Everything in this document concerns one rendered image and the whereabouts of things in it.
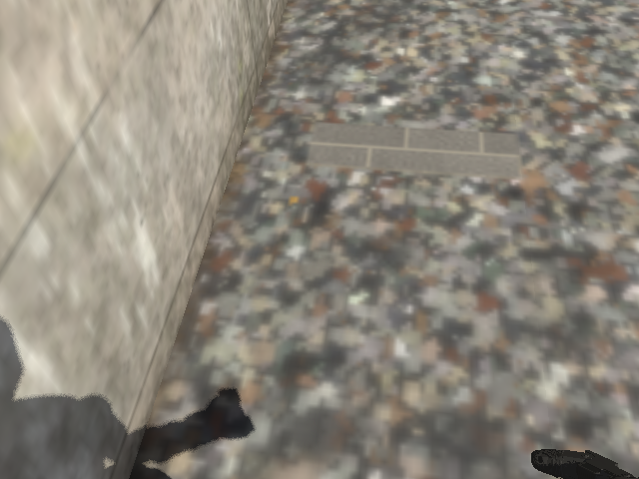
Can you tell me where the robot right hand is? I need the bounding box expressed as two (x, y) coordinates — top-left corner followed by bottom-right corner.
(531, 449), (639, 479)

